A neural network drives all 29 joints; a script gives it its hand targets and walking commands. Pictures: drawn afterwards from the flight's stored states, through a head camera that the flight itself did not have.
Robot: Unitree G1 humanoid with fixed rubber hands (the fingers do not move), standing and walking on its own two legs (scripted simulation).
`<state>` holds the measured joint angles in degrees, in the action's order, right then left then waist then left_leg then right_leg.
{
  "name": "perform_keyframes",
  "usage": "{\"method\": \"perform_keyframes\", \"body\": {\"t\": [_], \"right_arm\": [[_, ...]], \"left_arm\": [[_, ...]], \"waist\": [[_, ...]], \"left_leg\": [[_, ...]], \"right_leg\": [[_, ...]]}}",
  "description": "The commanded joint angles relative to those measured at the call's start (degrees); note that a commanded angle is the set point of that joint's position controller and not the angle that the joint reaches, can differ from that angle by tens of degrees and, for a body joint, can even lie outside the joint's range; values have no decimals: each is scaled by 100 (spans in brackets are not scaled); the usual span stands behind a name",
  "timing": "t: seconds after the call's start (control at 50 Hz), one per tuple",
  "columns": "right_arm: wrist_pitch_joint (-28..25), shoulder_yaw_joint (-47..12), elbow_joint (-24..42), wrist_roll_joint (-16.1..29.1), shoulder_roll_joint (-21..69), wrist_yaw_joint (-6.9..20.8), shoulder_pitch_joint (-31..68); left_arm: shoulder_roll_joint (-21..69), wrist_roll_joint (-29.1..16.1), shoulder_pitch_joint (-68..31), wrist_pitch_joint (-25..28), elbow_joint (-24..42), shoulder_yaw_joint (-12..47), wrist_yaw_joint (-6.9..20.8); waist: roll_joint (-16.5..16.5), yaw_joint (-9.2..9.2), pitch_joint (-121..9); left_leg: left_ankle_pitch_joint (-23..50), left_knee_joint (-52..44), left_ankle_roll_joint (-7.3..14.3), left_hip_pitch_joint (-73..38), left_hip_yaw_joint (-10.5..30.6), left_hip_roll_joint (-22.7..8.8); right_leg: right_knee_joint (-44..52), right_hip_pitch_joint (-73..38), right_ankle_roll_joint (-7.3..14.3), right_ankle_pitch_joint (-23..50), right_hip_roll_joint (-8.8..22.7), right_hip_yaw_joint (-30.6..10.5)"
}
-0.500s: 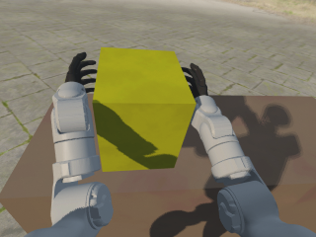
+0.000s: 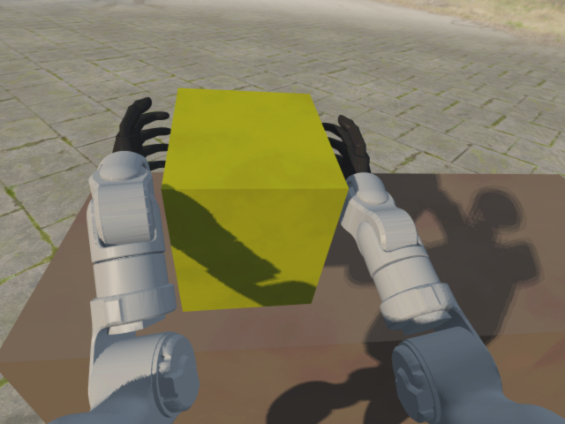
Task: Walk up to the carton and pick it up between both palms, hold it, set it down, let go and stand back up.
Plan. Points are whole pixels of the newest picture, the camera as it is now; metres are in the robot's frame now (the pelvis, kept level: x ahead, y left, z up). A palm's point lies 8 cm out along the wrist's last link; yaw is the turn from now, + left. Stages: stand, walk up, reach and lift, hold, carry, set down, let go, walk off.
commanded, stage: hold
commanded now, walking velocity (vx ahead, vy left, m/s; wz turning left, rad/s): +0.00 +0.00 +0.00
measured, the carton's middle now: (247, 200) +0.38 +0.02 +0.18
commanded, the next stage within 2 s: none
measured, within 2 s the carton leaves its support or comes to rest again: neither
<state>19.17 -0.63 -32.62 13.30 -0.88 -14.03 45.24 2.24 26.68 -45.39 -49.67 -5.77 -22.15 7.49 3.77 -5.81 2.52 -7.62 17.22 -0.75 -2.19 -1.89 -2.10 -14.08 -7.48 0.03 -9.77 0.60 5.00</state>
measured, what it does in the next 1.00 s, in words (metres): stands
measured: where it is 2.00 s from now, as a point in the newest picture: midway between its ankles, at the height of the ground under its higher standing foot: outside the picture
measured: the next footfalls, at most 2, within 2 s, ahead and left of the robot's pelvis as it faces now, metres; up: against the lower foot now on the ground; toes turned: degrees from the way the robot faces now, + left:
none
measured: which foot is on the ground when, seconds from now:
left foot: down 0.00-1.00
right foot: down 0.00-1.00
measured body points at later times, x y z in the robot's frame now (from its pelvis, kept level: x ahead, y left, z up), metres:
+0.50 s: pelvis +0.00 -0.01 +0.00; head -0.07 +0.02 +0.44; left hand +0.38 +0.16 +0.26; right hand +0.38 -0.13 +0.24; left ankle +0.04 +0.13 -0.75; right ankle +0.00 -0.11 -0.75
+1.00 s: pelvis +0.00 +0.00 +0.00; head -0.07 +0.02 +0.44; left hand +0.38 +0.16 +0.26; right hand +0.38 -0.13 +0.24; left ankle +0.04 +0.13 -0.75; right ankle +0.00 -0.11 -0.75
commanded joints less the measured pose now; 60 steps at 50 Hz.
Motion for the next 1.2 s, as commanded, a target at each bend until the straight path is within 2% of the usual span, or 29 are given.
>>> {"method": "perform_keyframes", "body": {"t": [0.0,0.06,0.22,0.52,0.82,1.18], "right_arm": [[-166,-1568,1527,421,2888,418,4136],[-143,-1573,1477,398,2925,434,4123],[-117,-1772,1619,530,3058,340,4208],[48,-1665,1492,602,3024,305,4234],[48,-1684,1502,633,2989,350,4231],[79,-1749,1546,656,3068,295,4225]], "left_arm": [[3009,-985,-2667,227,-162,2488,591],[2977,-980,-2701,244,-179,2425,585],[2955,-1044,-2734,289,-137,2465,570],[2964,-1041,-2841,253,-274,2415,663],[3020,-1082,-2849,272,-176,2494,594],[2975,-1082,-2848,282,-202,2460,626]], "waist": [[-458,-100,-1458],[-411,-51,-1489],[-353,-26,-1721],[-389,-65,-1540],[-460,-46,-1626],[-381,-46,-1626]], "left_leg": [[893,-122,43,-398,-318,341],[781,-167,75,-359,-313,349],[1031,1,69,-572,-266,408],[851,-82,40,-424,-276,406],[976,-69,0,-442,-251,371],[949,-41,31,-492,-240,411]], "right_leg": [[114,210,-211,534,-452,157],[113,186,-220,510,-445,143],[110,195,-313,955,-416,115],[129,234,-314,821,-417,87],[117,278,-257,667,-465,93],[129,259,-325,911,-422,68]]}}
